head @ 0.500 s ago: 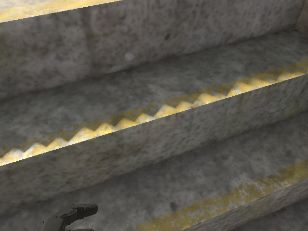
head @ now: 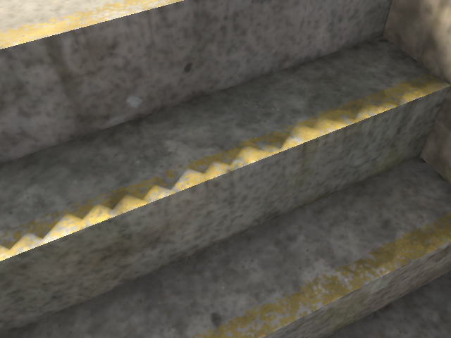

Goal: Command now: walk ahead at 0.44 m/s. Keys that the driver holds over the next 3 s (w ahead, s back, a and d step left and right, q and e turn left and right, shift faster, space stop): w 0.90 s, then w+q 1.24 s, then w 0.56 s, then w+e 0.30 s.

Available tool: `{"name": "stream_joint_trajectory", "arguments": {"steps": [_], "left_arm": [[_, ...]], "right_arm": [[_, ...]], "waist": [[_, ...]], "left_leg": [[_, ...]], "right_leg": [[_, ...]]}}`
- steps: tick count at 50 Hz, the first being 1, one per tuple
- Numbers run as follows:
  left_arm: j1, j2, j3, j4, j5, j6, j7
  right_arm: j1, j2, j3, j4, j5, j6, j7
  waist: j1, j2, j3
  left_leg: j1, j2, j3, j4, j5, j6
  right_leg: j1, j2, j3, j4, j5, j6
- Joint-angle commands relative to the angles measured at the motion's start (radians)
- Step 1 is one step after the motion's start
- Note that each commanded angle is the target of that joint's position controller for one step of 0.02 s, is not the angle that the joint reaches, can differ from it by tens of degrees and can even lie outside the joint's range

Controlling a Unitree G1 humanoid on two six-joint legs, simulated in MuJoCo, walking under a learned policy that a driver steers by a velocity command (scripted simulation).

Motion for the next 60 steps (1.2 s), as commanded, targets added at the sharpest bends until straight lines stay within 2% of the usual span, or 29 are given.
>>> {"name": "stream_joint_trajectory", "arguments": {"steps": [1, 3, 4, 5, 6, 7, 8, 11, 12, 14, 16, 19, 26, 29, 32, 33, 34, 35, 36, 38, 40, 44, 47, 51, 53, 55, 56, 58, 60], "left_arm": [[0.032, 0.089, 0.024, -0.107, -0.007, -0.004, -0.013], [0.295, 0.208, 0.081, -0.008, 0.010, -0.017, -0.025], [0.285, 0.184, 0.080, 0.071, 0.039, -0.005, -0.025], [0.248, 0.153, 0.055, 0.139, 0.045, 0.007, -0.038], [0.340, 0.228, 0.044, 0.174, 0.069, 0.011, -0.030], [0.444, 0.209, 0.047, 0.185, 0.125, 0.030, -0.024], [0.497, 0.178, 0.051, 0.228, 0.136, 0.045, -0.030], [0.312, 0.119, 0.030, 0.270, 0.099, 0.023, -0.021], [0.424, 0.062, 0.027, 0.312, 0.104, 0.006, -0.012], [0.661, 0.080, 0.040, 0.386, 0.100, 0.012, 0.026], [0.552, 0.078, 0.036, 0.342, 0.111, 0.012, 0.081], [0.503, 0.059, 0.019, 0.334, 0.074, 0.015, 0.108], [0.492, 0.071, 0.038, 0.362, 0.070, 0.037, 0.106], [0.475, 0.123, 0.058, 0.342, 0.052, 0.049, 0.092], [0.332, 0.175, 0.101, 0.159, 0.010, 0.047, 0.088], [0.313, 0.078, 0.083, 0.120, 0.005, 0.040, 0.067], [0.311, -0.025, 0.060, 0.100, -0.007, 0.015, 0.043], [0.267, -0.123, 0.026, 0.073, -0.019, -0.022, 0.028], [0.331, -0.057, 0.037, 0.033, -0.052, -0.028, 0.003], [0.273, -0.012, 0.002, 0.006, -0.005, -0.029, -0.016], [0.205, -0.023, -0.029, -0.019, 0.017, 0.001, -0.015], [-0.035, -0.068, -0.069, -0.123, 0.010, -0.007, 0.012], [-0.153, -0.071, -0.095, -0.188, 0.026, -0.009, 0.018], [-0.396, -0.054, -0.140, -0.312, 0.028, -0.007, -0.022], [-0.105, 0.045, -0.051, -0.263, 0.023, 0.000, -0.022], [0.328, 0.231, 0.046, -0.124, 0.085, 0.028, 0.018], [0.458, 0.293, 0.069, 0.015, 0.087, 0.039, 0.042], [0.254, 0.199, 0.028, 0.029, 0.135, 0.015, 0.045], [-0.092, 0.003, -0.010, 0.033, 0.117, 0.002, 0.061]], "right_arm": [[-0.148, -0.191, -0.028, -0.092, 0.022, -0.022, 0.014], [-0.254, -0.268, -0.036, -0.159, 0.012, -0.005, 0.033], [-0.258, -0.196, -0.012, -0.223, 0.019, -0.016, 0.036], [-0.301, -0.059, 0.024, -0.267, -0.001, -0.028, 0.040], [-0.161, 0.105, 0.060, -0.256, -0.058, -0.076, 0.073], [-0.135, 0.098, 0.056, -0.228, 0.001, -0.129, 0.110], [-0.201, 0.084, 0.051, -0.276, 0.044, -0.139, 0.130], [-0.478, 0.230, 0.145, -0.493, 0.042, -0.111, 0.143], [-0.536, 0.177, 0.138, -0.493, 0.013, -0.132, 0.137], [-0.646, 0.192, 0.152, -0.520, -0.025, -0.143, 0.141], [-0.580, 0.196, 0.153, -0.515, 0.013, -0.109, 0.161], [-0.647, 0.172, 0.143, -0.511, 0.004, -0.061, 0.167], [-0.666, 0.191, 0.127, -0.481, -0.005, -0.033, 0.153], [-0.675, 0.086, 0.079, -0.498, -0.005, -0.020, 0.111], [-0.381, -0.007, 0.017, -0.297, 0.008, 0.020, 0.093], [-0.352, 0.043, 0.033, -0.210, 0.001, 0.040, 0.091], [-0.504, 0.102, 0.080, -0.185, -0.040, 0.024, 0.063], [-0.362, 0.077, 0.064, -0.126, -0.060, 0.002, 0.049], [-0.324, 0.023, 0.032, -0.096, -0.071, 0.000, 0.045], [-0.272, -0.035, -0.002, -0.131, -0.006, 0.007, 0.039], [-0.288, -0.102, -0.022, -0.134, 0.014, -0.003, 0.028], [-0.119, -0.079, -0.012, -0.076, -0.016, -0.033, 0.037], [-0.077, -0.057, 0.001, -0.080, -0.008, -0.046, 0.049], [0.082, -0.146, -0.011, -0.005, 0.090, -0.026, 0.040], [0.221, -0.216, -0.025, 0.031, 0.035, -0.050, 0.045], [0.014, -0.278, -0.059, -0.060, 0.069, -0.080, 0.066], [-0.023, -0.173, -0.044, -0.070, 0.049, -0.088, 0.089], [-0.212, -0.087, -0.040, -0.267, 0.039, -0.046, 0.105], [-0.097, 0.032, -0.001, -0.346, 0.001, 0.003, 0.105]], "waist": [[0.166, 0.097, -0.082], [0.300, 0.014, -0.206], [0.237, -0.035, -0.128], [0.142, -0.203, -0.008], [0.060, -0.527, -0.104], [0.113, -0.391, -0.311], [0.130, -0.207, -0.289], [0.037, -0.106, -0.009], [0.123, -0.005, -0.036], [0.195, -0.059, -0.135], [0.097, -0.054, -0.242], [0.063, -0.005, -0.092], [0.014, -0.211, -0.102], [-0.014, -0.237, -0.086], [-0.022, -0.180, -0.123], [0.031, 0.131, -0.016], [0.120, 0.309, 0.107], [0.112, 0.320, 0.087], [0.182, 0.251, 0.113], [0.126, 0.055, -0.013], [0.136, 0.059, 0.034], [0.053, -0.015, 0.192], [0.033, -0.013, 0.132], [0.002, 0.082, 0.039], [0.153, 0.155, -0.309], [0.393, 0.014, -0.496], [0.328, -0.301, -0.575], [0.124, -0.220, -0.372], [-0.110, -0.087, -0.092]], "left_leg": [[-0.208, 0.185, -0.047, -0.024, 1.214, 0.259], [0.084, 0.092, -0.010, 0.389, 1.291, 0.149], [0.066, 0.073, -0.021, 0.619, 1.099, 0.128], [-0.245, -0.008, -0.033, 0.995, 0.077, 0.096], [-0.797, -0.172, -0.210, 1.642, -0.293, 0.091], [-1.014, -0.243, -0.336, 2.081, -0.249, 0.102], [-1.192, -0.242, -0.310, 2.255, -0.185, 0.117], [-1.594, -0.130, -0.248, 2.514, -0.235, 0.133], [-1.606, -0.154, -0.208, 2.413, -0.109, 0.122], [-1.671, -0.125, -0.062, 2.227, -0.111, 0.056], [-1.464, -0.071, -0.118, 2.065, -0.053, 0.032], [-1.413, -0.087, -0.082, 1.929, -0.009, 0.032], [-0.857, -0.097, -0.044, 1.346, -0.050, 0.146], [-0.550, -0.164, -0.026, 0.795, -0.315, 0.164], [-0.170, -0.057, -0.075, -0.065, 0.275, 0.195], [-0.035, 0.062, -0.162, -0.189, 0.620, 0.223], [-0.088, 0.106, -0.046, -0.042, 0.979, 0.137], [-0.008, 0.220, -0.082, 0.233, 1.574, 0.181], [0.050, 0.270, -0.059, 0.213, 1.416, 0.249], [0.173, 0.298, -0.175, 0.113, 0.644, 0.276], [-0.009, 0.346, -0.278, -0.029, 0.294, 0.323], [-0.043, 0.294, -0.199, -0.046, 0.253, 0.269], [-0.115, 0.232, -0.152, -0.077, 0.262, 0.247], [-0.301, 0.163, -0.059, -0.335, 0.565, 0.288], [-0.050, 0.237, -0.119, 0.096, 1.622, 0.238], [-0.436, 0.137, -0.170, 0.582, 1.292, 0.097], [-0.584, -0.002, -0.224, 1.010, 0.283, 0.108], [-0.762, -0.122, -0.301, 1.608, 0.033, 0.109], [-0.799, -0.091, -0.164, 1.735, -0.066, 0.132]], "right_leg": [[0.490, 0.095, -0.146, -0.401, -0.055, -0.059], [0.706, 0.095, -0.058, -1.160, 0.578, -0.117], [0.736, 0.108, -0.075, -1.398, 0.789, -0.103], [0.825, -0.037, 0.089, -1.419, 1.141, -0.113], [1.159, -0.148, 0.171, -0.865, 2.254, -0.114], [1.253, -0.264, 0.284, -0.854, 2.242, -0.180], [1.231, -0.249, 0.340, -0.908, 1.661, -0.225], [1.026, -0.257, 0.325, -1.125, 0.694, -0.216], [1.195, -0.147, 0.346, -1.069, 0.900, -0.178], [1.477, -0.114, 0.442, -1.037, 1.271, -0.152], [1.388, -0.183, 0.534, -1.172, 0.967, -0.171], [1.224, -0.161, 0.456, -1.261, 0.831, -0.186], [0.982, -0.155, 0.170, -1.310, 1.286, -0.163], [0.940, -0.089, 0.087, -1.121, 1.793, -0.150], [0.847, -0.015, 0.173, -0.664, 1.338, -0.076], [0.484, 0.149, 0.132, -0.226, 0.215, -0.027], [0.080, 0.270, 0.154, 0.451, -0.240, -0.055], [-0.256, 0.320, 0.234, 0.807, -0.326, -0.086], [-0.395, 0.264, 0.219, 0.761, -0.305, -0.084], [-0.552, 0.103, 0.262, 0.633, -0.143, -0.004], [-0.529, 0.058, 0.263, 0.710, -0.062, 0.054], [-0.785, 0.048, 0.264, 0.869, 0.056, 0.027], [-0.684, -0.016, 0.168, 0.645, 0.249, -0.005], [0.122, 0.010, -0.227, -0.246, -0.006, -0.054], [0.556, 0.112, -0.048, -0.375, -0.083, -0.125], [0.993, -0.085, 0.507, -0.683, -0.277, -0.243], [1.027, -0.258, 0.860, -0.827, -0.395, -0.322], [0.687, -0.236, 0.545, -0.848, -0.044, -0.139], [0.303, -0.193, 0.190, -0.702, -0.096, -0.039]]}}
